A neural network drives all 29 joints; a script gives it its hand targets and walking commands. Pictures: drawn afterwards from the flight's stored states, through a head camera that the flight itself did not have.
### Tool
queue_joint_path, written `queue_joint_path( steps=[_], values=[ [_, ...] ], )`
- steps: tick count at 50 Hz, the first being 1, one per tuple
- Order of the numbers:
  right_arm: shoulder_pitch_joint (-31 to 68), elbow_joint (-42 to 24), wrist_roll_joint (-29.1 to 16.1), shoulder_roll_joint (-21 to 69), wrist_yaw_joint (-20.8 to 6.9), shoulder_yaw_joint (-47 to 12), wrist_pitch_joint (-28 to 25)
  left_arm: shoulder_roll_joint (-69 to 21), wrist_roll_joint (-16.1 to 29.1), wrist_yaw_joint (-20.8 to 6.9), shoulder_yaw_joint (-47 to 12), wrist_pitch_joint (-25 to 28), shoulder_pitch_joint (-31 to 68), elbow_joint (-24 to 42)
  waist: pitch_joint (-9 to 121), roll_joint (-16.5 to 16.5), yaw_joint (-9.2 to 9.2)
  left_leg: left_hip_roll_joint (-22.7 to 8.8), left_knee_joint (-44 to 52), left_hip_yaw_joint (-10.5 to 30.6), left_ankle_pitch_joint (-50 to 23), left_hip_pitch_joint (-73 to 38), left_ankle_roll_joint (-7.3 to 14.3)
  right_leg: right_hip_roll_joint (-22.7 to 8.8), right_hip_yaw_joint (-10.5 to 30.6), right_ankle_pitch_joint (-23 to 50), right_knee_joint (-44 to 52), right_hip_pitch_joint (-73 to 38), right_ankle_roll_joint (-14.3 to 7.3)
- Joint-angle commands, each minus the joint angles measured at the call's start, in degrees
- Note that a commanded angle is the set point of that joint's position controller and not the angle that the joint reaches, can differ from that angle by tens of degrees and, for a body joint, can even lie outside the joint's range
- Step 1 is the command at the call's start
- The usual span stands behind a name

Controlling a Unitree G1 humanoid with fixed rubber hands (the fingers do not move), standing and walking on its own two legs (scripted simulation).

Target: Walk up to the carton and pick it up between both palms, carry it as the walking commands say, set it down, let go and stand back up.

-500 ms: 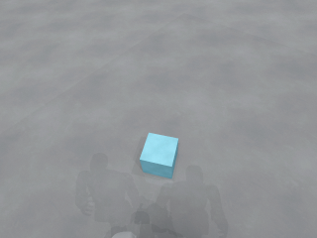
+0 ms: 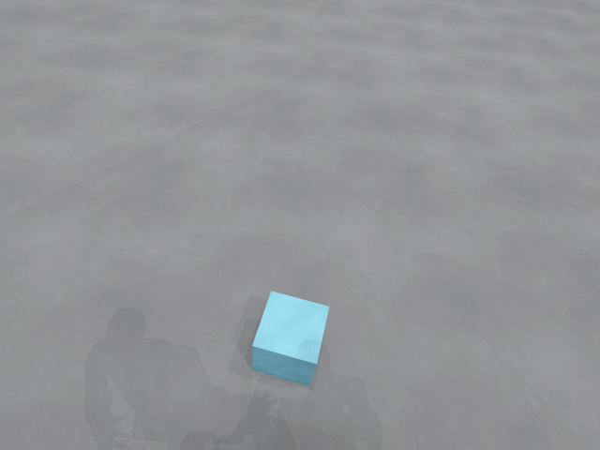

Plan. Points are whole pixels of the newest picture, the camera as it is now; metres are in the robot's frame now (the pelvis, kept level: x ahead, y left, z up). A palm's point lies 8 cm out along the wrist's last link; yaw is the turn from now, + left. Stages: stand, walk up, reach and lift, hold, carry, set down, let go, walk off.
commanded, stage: walk up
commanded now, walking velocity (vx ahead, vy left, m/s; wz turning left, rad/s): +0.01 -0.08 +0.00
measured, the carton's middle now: (290, 338) +0.57 -0.01 -0.68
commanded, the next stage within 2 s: none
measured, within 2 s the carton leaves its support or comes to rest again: neither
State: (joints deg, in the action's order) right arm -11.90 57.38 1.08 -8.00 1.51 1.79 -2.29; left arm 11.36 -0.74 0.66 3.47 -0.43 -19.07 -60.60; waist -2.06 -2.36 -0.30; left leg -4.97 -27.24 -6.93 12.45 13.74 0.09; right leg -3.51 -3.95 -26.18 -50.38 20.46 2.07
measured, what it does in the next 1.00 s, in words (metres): steps on the spot: right foot, then left foot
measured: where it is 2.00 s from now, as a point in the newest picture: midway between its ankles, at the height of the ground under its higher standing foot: outside the picture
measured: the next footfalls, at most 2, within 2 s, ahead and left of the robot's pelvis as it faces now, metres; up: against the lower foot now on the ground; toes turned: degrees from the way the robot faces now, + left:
right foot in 0.34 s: +0.01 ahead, -0.18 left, +0.00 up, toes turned -5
left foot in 1.00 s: +0.12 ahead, +0.10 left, +0.00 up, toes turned +6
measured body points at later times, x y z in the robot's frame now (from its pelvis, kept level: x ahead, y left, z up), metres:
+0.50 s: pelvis -0.03 -0.09 +0.00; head +0.00 -0.13 +0.45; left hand +0.04 +0.15 -0.13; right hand -0.02 -0.34 -0.17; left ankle -0.02 +0.08 -0.70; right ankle -0.03 -0.18 -0.74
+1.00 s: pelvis +0.01 -0.04 +0.00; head +0.03 -0.05 +0.45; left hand -0.10 +0.18 -0.14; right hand +0.14 -0.27 -0.15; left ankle +0.08 +0.10 -0.74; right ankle -0.03 -0.18 -0.74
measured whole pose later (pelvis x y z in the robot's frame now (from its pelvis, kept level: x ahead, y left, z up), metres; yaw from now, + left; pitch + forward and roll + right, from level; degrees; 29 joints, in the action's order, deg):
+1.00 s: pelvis +0.01 -0.04 +0.00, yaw +1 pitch -1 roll -1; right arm -5.2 57.9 0.2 -11.7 -0.1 2.2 -0.5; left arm 7.7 -0.6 1.2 1.7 2.5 -26.9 -64.7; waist -4.2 2.7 -4.2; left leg -4.5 -26.0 -2.8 2.1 17.9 -2.0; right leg -3.0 -4.9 -14.4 -21.3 5.2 1.8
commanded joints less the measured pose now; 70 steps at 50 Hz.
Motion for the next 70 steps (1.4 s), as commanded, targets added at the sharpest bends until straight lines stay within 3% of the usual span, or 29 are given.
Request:
queue_joint_path(
  steps=[1, 3, 6, 13, 15, 16, 17, 18, 20, 21, 24, 26, 27, 28, 29, 33, 42, 45, 46, 47, 49, 50, 51, 52, 54, 58, 61, 65, 70],
  values=[
    [-0.5, -1.3, 0.5, -9.7, 1.1, 2.0, -0.4, 1.5, -0.1, 0.3, 0.9, -2.1, -5.1, 0.9, 1.9, 16.5, -0.78, -13.4, 7.7, 8.2, -43.9, -1.1, 6.8, -0.7, 3.0, 2.9, -3.5, -0.1, 1.1],
    [0.3, -1.0, 0.5, -9.1, 1.2, 1.7, 0.0, 1.9, -0.2, 0.3, 0.8, -3.4, -2.4, 1.8, 2.2, 18.4, -0.72, -13.1, 8.6, 8.0, -37.8, -1.2, 7.3, 0.3, 2.3, 4.0, -0.9, -0.1, 1.5],
    [-7.1, 1.4, 0.3, -13.3, 2.2, 3.6, 1.2, 4.0, -0.8, -0.2, 1.6, -4.9, 5.0, 5.0, 1.8, 15.3, 2.29, -19.0, 9.1, 14.3, -33.6, -6.3, 10.3, -0.2, 3.5, 2.3, -4.6, 8.4, 2.4],
    [-4.7, 1.1, 1.3, -15.5, 1.3, 5.2, 2.9, 3.7, 0.0, -1.7, 1.0, -3.6, 7.4, 6.2, 5.0, 15.7, 2.34, -15.7, 8.2, 12.2, -21.8, -3.8, 8.7, 1.0, 1.4, 3.3, 12.6, -0.6, 0.8],
    [-3.1, 0.8, 0.4, -15.9, 1.0, 5.2, 3.8, 4.2, -0.1, -1.6, 1.0, -2.9, 3.7, 4.7, 5.5, 13.5, 0.15, -14.1, 4.4, 10.6, -17.0, -0.6, 6.7, 2.1, -0.4, 10.7, 26.5, -9.2, -0.8],
    [-2.8, 0.2, 0.2, -13.8, 0.7, 4.5, 3.9, 6.0, -0.3, -1.2, 1.2, -2.0, 1.0, 3.7, 6.5, 8.5, -1.61, -10.4, -0.6, 7.8, -9.6, 4.5, 4.1, 0.6, 1.1, 16.3, 33.4, -17.1, -1.7],
    [-4.0, -0.9, 0.4, -7.7, 0.2, 2.6, 4.0, 10.0, -0.4, -0.6, 2.1, -0.8, 0.1, 3.3, 7.4, -7.8, -1.74, -1.9, -10.8, 2.2, 10.6, 12.5, 0.4, -11.9, 14.0, 20.3, 39.5, -21.7, -3.5],
    [-3.8, -1.3, 0.4, -3.2, 0.3, 1.1, 4.6, 11.5, -1.0, 0.2, 1.4, -0.2, 3.0, 4.0, 4.8, -14.7, -0.02, 1.6, -15.3, 4.4, 19.7, 14.5, -0.9, -17.1, 17.5, 26.6, 38.7, -15.3, -6.1],
    [-3.5, 0.1, 0.0, -6.6, 0.0, 2.6, 5.2, 8.5, -1.0, 0.6, 0.2, 0.6, 6.9, 4.5, 1.5, -8.1, 0.71, -0.3, -19.6, 10.7, 15.6, 8.5, -1.2, -14.2, 14.3, 12.0, 40.5, -4.9, -8.8],
    [-3.1, 1.2, -0.1, -7.2, -0.6, 2.9, 5.5, 6.8, -1.2, 0.6, -0.5, 1.1, 10.1, 5.4, -1.1, -4.2, 1.26, 0.6, -20.1, 10.8, 12.1, 10.4, -0.8, -12.2, 13.5, 16.5, 39.7, -6.9, -7.8],
    [-6.9, 3.6, -0.4, -7.2, -0.6, 2.9, 6.0, 6.2, 0.0, 1.1, -1.1, 2.5, 8.9, 5.9, 2.4, -6.6, 2.92, 2.0, -19.5, 9.7, 8.5, 9.5, -0.1, -10.7, 10.3, 37.1, 35.9, -13.8, -7.4],
    [-6.4, 3.9, 0.1, -7.8, -0.3, 3.0, 6.1, 5.9, 0.2, 1.2, -1.1, 3.0, 6.0, 4.7, 3.2, -7.9, 2.03, 1.9, -18.9, 8.5, 10.2, 8.0, -0.4, -11.2, 11.1, 35.2, 36.2, -14.7, -8.7],
    [-5.8, 4.0, 0.3, -8.0, -0.3, 3.1, 6.1, 6.0, 0.1, 1.3, -0.9, 3.0, 4.7, 4.0, 2.7, -8.1, 1.26, 1.8, -18.3, 8.0, 10.7, 8.2, -0.5, -11.4, 12.0, 28.3, 37.3, -15.0, -9.1],
    [-3.9, 3.0, 0.6, -9.0, -1.1, 3.2, 5.4, 8.0, 0.0, 1.0, 0.3, 2.9, -0.9, 2.3, 3.7, -10.9, -1.40, 1.4, -21.7, 4.6, 10.8, 14.3, -1.3, -13.0, 17.4, -5.2, 43.7, -18.7, -9.5],
    [-0.4, 1.6, 0.8, -10.1, -1.5, 3.8, 5.2, 8.3, 0.0, 1.1, 0.7, 2.7, -1.9, 2.1, -0.3, -10.1, -2.72, -0.3, -23.5, 5.9, 9.6, 19.6, -2.3, -16.1, 22.3, -13.4, 47.2, -19.3, -9.7],
    [0.8, 2.1, 1.1, -8.9, -2.4, 3.9, 4.0, 7.0, 0.1, 1.9, 1.1, 3.7, -6.2, -0.1, -4.6, 0.5, -2.88, -1.8, -24.0, 8.2, 5.0, 23.1, -3.1, -18.1, 24.9, -3.7, 45.3, -21.1, -7.9],
    [5.8, -1.1, 0.4, -5.9, -2.9, 1.7, 3.0, 5.6, -1.0, 0.9, 0.3, 4.8, -8.9, -1.6, -6.1, -7.7, -3.57, -0.9, -15.5, 5.0, 3.2, 17.8, -4.2, -14.2, 13.7, 6.8, 44.7, -15.1, -9.5],
    [6.7, -2.3, 0.1, -4.4, -3.0, 0.7, 2.3, 4.6, -0.9, 0.4, -0.6, 4.4, -5.7, -1.5, -5.0, -11.7, -1.85, 1.6, -7.3, 1.7, 1.9, 7.5, -3.6, -8.9, 6.2, 10.7, 43.1, -8.9, -8.3],
    [5.8, -1.4, -1.3, -4.2, -2.2, 0.7, 2.2, 2.9, -0.4, 0.8, -1.2, 3.6, -4.9, -1.4, -5.4, -10.3, -0.79, 3.0, -2.6, 2.8, -0.4, 2.4, -2.6, -6.7, 3.2, 38.9, 35.6, -9.8, -8.2],
    [3.0, -0.1, -1.7, -4.6, -1.4, 0.5, 1.6, 3.3, 0.3, 0.8, -1.0, 3.2, -7.2, -2.1, -2.4, -7.6, -0.17, 4.9, 3.1, 0.5, -8.7, -1.5, -1.9, -5.9, 2.2, 50.9, 30.3, -11.9, -7.0],
    [-2.8, 1.9, -0.9, -7.7, -0.4, 1.2, 0.9, 3.9, 0.9, 0.6, -0.8, 2.8, -9.2, -2.2, 2.8, -1.6, 1.60, 0.5, 3.9, 3.1, -25.2, -13.8, -1.2, -4.9, 1.8, 35.9, 26.4, -6.4, -3.6],
    [-5.1, 2.2, -0.7, -10.6, 0.1, 2.1, 1.0, 3.4, 0.9, 0.5, -1.2, 2.4, -9.4, -1.4, 6.0, 5.7, 2.28, -6.5, 3.1, 8.8, -36.2, -18.4, -0.2, -2.8, 0.8, 21.2, 24.1, -3.2, -1.7],
    [-4.5, 1.6, -0.7, -12.4, 0.2, 2.1, 1.2, 2.1, 1.1, 0.6, -1.7, 1.6, -10.7, -1.3, 8.0, 11.0, 1.46, -12.8, 5.5, 14.5, -33.4, -16.8, 2.0, -1.3, 0.5, 4.8, 24.0, -3.3, -0.4],
    [-2.3, 0.9, -1.3, -12.1, 0.0, 1.6, 1.7, 0.8, 0.8, 0.7, -2.2, 0.5, -10.7, -1.7, 5.1, 9.6, 0.14, -13.7, 9.1, 16.6, -18.7, -8.9, 3.3, -0.8, 1.5, -1.1, 23.4, -5.3, -0.8],
    [2.9, 0.4, -1.1, -10.4, 0.3, 1.6, 2.7, 0.0, 0.4, 1.0, -2.5, -0.4, -10.0, -2.3, 0.5, 11.8, -0.19, -11.2, 13.0, 16.6, 1.3, -6.0, 4.2, 0.4, -0.3, 4.6, 21.4, -5.1, -0.9],
    [-2.5, 1.6, 0.1, -13.3, 1.5, 2.7, 2.7, 3.8, -0.6, 0.7, -0.3, -1.7, -7.7, -0.9, 2.0, 15.8, 2.34, -15.9, 14.6, 24.3, -1.6, -6.2, 7.1, 0.6, 2.6, -5.0, 6.4, -0.1, -1.2],
    [2.2, 1.3, 0.5, -9.5, 1.4, 2.2, 2.3, 1.4, -0.3, 0.4, -1.1, -1.7, -6.4, -1.0, 2.2, 14.2, 0.36, -12.2, 14.7, 18.3, -0.8, -0.3, 7.7, 0.1, 4.7, -2.3, 2.8, -2.2, -1.5],
    [-3.6, 2.4, 0.4, -13.6, 2.5, 4.2, 3.1, 3.0, -1.5, -0.2, 0.5, -3.1, 0.2, 2.0, 1.6, 8.7, 2.44, -18.6, 15.0, 23.7, -0.2, -2.4, 10.3, 0.0, 4.6, -0.9, -3.8, 5.1, -0.2],
    [0.5, 1.6, 1.1, -12.1, 1.2, 4.1, 3.7, 2.2, 0.2, -0.3, 0.2, -2.0, -0.8, 1.6, 3.2, 14.0, 0.43, -11.5, 14.3, 15.3, -1.3, 4.9, 7.7, 1.5, 2.2, 4.2, 14.3, -7.8, -0.9]
  ],
)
